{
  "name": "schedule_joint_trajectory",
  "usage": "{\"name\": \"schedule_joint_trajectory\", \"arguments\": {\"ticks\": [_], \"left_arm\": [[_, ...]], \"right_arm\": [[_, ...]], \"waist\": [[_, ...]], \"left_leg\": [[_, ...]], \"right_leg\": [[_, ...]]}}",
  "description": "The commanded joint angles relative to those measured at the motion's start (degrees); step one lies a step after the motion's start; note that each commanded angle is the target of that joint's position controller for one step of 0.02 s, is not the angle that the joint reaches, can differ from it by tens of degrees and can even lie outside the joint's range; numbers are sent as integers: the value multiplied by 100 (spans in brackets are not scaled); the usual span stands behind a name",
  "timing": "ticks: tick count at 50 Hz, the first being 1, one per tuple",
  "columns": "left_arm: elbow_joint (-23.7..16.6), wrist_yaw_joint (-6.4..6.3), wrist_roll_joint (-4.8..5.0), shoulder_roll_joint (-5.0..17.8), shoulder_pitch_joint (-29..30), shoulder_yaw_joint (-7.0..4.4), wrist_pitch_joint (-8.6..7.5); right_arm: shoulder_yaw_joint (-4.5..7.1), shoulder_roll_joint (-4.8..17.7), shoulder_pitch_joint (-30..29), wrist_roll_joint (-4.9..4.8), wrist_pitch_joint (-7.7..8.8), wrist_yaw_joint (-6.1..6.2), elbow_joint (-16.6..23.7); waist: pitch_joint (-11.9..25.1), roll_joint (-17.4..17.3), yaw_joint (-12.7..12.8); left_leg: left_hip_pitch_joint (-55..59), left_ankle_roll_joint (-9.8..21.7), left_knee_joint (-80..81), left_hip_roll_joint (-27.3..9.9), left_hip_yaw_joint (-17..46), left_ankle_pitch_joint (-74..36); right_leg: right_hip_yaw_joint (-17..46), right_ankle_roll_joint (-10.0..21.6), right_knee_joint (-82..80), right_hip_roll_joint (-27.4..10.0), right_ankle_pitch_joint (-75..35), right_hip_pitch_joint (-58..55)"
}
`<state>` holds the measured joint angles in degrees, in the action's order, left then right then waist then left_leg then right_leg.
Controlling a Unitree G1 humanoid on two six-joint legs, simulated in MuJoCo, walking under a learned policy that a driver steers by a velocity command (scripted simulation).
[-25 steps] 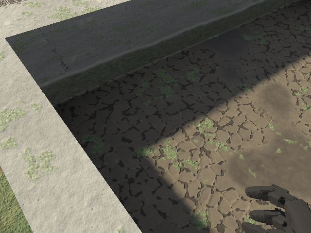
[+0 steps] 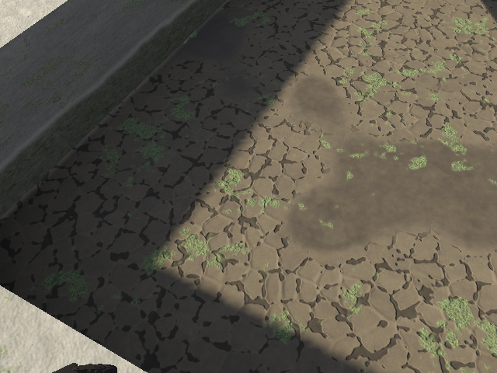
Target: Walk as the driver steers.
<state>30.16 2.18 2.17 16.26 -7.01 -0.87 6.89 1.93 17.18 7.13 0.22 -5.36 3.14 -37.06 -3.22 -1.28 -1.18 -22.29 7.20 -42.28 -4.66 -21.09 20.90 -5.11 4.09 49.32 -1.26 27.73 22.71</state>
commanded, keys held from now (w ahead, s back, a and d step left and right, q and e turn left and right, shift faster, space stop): e+shift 0.56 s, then shift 0.10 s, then q+shift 0.34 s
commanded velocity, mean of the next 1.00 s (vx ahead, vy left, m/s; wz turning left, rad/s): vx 0.03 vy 0.00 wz -0.56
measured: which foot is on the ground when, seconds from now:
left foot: down 0.00-0.08, up 0.10-0.50, down 0.52-0.98, up 1.00-1.00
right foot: up 0.00-0.02, down 0.04-0.52, up 0.54-0.92, down 0.94-1.00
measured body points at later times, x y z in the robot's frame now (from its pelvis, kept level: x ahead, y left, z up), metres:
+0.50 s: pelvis -0.03 +0.04 +0.03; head +0.00 +0.00 +0.47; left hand +0.22 +0.27 -0.04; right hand +0.07 -0.29 -0.05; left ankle +0.08 +0.14 -0.70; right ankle -0.02 -0.11 -0.71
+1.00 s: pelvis -0.05 +0.06 +0.03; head -0.01 +0.04 +0.47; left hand +0.22 +0.17 -0.08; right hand -0.13 -0.22 -0.09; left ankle +0.07 +0.14 -0.70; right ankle -0.14 -0.04 -0.71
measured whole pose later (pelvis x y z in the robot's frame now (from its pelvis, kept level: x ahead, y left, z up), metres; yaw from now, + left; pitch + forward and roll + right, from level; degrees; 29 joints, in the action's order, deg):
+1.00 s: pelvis -0.05 +0.06 +0.03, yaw -31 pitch +2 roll -1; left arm 35.7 -1.6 -1.3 14.3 -9.5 0.2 2.3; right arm 2.0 16.4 15.2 -2.6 -5.0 1.3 -39.6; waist -3.4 -0.3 -3.5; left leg -22.8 0.3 -31.6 2.4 9.7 14.1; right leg 3.5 -0.7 28.1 1.1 15.7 13.8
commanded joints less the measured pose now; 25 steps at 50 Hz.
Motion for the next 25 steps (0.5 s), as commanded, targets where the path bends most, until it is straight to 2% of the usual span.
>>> {"name": "schedule_joint_trajectory", "arguments": {"ticks": [1, 2, 3, 4, 5, 6, 7, 8, 9, 10, 12, 13, 15, 18, 20, 21, 23, 24, 25], "left_arm": [[-497, -44, 33, 549, -75, -254, -21], [-413, -94, 18, 518, -389, -261, 21], [-250, -171, 5, 687, -864, -336, 51], [-152, -269, -68, 1370, -1338, -550, 99], [-210, -223, -388, 1430, -1445, -496, 21], [-238, -218, -534, 1418, -1137, -462, -98], [-321, -254, -431, 1401, -920, -451, -204], [-397, -284, -269, 1328, -611, -413, -260], [-474, -349, -126, 1298, -328, -382, -249], [-498, -384, -82, 1243, -248, -348, -208], [-472, -393, -109, 1152, -430, -317, -189], [-425, -394, -97, 1191, -576, -343, -185], [-334, -444, -107, 1320, -862, -429, -36], [-326, -481, -132, 1525, -978, -542, 129], [-363, -490, -130, 1595, -875, -589, 173], [-355, -516, -150, 1597, -848, -582, 170], [-427, -529, -136, 1566, -560, -573, 165], [-471, -537, -117, 1518, -383, -555, 154], [-552, -549, -128, 1428, -211, -482, 134]], "right_arm": [[373, 1070, 86, 60, -31, 119, 169], [380, 1061, -189, 75, -25, 131, 161], [395, 1021, -397, 46, -11, 149, 213], [392, 1035, -809, 78, 24, 150, 507], [325, 961, -1650, -86, 140, 107, 932], [360, 993, -1606, -202, 211, -7, 893], [370, 939, -1358, -160, 210, -30, 749], [363, 888, -1156, -32, 207, 0, 649], [354, 816, -845, 116, 180, 48, 601], [345, 745, -706, 152, 162, 45, 597], [301, 641, -729, 67, 164, 24, 665], [267, 568, -819, 32, 182, 28, 710], [191, 450, -1035, -19, 257, -11, 768], [132, 321, -1338, -83, 401, -126, 811], [138, 367, -1303, -122, 490, -211, 755], [144, 394, -1335, -74, 544, -289, 714], [179, 479, -1015, -9, 643, -363, 616], [189, 483, -768, 23, 677, -383, 540], [194, 536, -397, 120, 691, -409, 423]], "waist": [[1184, -325, 44], [1206, -255, 296], [1186, 53, 557], [1153, 1588, 877], [1159, 2003, 1025], [1098, 1522, 723], [956, 1073, 532], [534, 379, 319], [541, 261, 56], [606, 281, -83], [713, 406, -20], [733, 452, 45], [795, 466, 215], [666, 927, 461], [645, 1274, 555], [757, 1419, 639], [858, 1679, 509], [943, 1724, 379], [1032, 1631, 169]], "left_leg": [[1439, 168, 1166, -2004, 1984, -3507], [1063, -52, 868, -1802, 1640, -3451], [279, -466, 150, -1259, 1069, -3029], [-1091, -878, -1310, -153, 629, -900], [-2399, -983, -2784, 598, 1738, 1689], [-2950, -1030, -3635, 661, 2650, 1560], [-3141, -1060, -3974, 654, 2776, 1130], [-3039, -1123, -3830, 568, 2843, 651], [-2606, -1177, -3776, 562, 2789, 279], [-2222, -1240, -3743, 597, 2770, 54], [-1989, -1293, -3397, 663, 2813, -202], [-1973, -1306, -2999, 704, 2838, -264], [-1809, -1268, -1759, 759, 2923, -350], [-1142, -1200, -88, 969, 2851, -253], [-657, -1154, 636, 1073, 2863, -237], [-483, -1090, 614, 1157, 2811, -319], [84, -931, 996, 1072, 2914, -382], [651, -828, 1303, 975, 2919, -582], [1544, -648, 1710, 737, 2856, -999]], "right_leg": [[38, 237, -410, -124, -144, 183], [56, 416, -840, -101, -481, -324], [645, 752, -1552, -297, -1363, -1098], [2987, 1557, -2129, -1233, -3025, -1526], [4620, 2279, -3018, -1974, -4003, -2072], [4379, 2237, -3019, -2144, -4104, -2091], [3703, 1916, -2776, -1864, -4228, -2108], [3095, 1430, -2537, -1416, -4112, -1718], [2831, 1175, -2516, -1143, -4028, -1358], [2843, 1077, -2621, -958, -3749, -1144], [2998, 1051, -2781, -796, -3202, -1281], [3068, 1035, -2785, -721, -3080, -1427], [3163, 886, -2719, -570, -2695, -1722], [3583, 774, -2907, -422, -1393, -1503], [3905, 758, -3041, -370, -706, -1291], [4085, 742, -3130, -325, -433, -1276], [4349, 676, -3060, -300, -453, -1027], [4407, 574, -2934, -255, -570, -705], [4313, 396, -2641, -188, -574, -16]]}}
Keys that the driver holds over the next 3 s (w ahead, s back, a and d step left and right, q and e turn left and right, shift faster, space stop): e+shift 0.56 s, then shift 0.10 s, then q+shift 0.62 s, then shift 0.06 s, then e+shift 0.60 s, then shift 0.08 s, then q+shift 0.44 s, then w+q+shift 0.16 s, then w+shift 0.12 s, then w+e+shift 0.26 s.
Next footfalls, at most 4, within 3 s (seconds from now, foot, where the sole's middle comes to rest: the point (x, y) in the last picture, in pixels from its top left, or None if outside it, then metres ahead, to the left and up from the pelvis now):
0.04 right None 0.02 -0.11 -0.75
0.52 left None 0.11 0.12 -0.75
0.94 right None -0.10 -0.06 -0.75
1.30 left None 0.02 0.17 -0.75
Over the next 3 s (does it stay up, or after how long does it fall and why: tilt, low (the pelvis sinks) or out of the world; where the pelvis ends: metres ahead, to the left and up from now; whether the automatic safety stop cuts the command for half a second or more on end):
stays up -0.01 0.08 0.02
